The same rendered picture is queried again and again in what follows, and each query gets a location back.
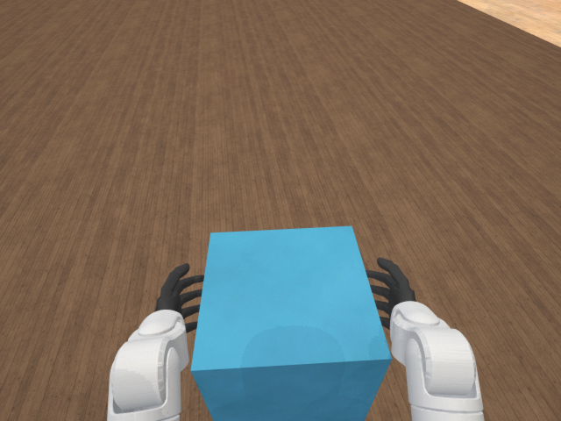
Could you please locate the robot right hand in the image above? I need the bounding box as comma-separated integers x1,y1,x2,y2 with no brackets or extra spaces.
366,258,416,330

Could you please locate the robot right forearm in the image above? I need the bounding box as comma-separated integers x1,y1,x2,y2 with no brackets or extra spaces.
390,301,485,421

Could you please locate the carton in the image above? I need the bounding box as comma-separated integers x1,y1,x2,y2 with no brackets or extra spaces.
190,226,392,421

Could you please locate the robot left hand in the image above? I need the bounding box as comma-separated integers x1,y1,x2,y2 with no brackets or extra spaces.
155,263,204,332

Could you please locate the robot left forearm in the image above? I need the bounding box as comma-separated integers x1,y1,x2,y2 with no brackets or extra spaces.
107,310,189,421

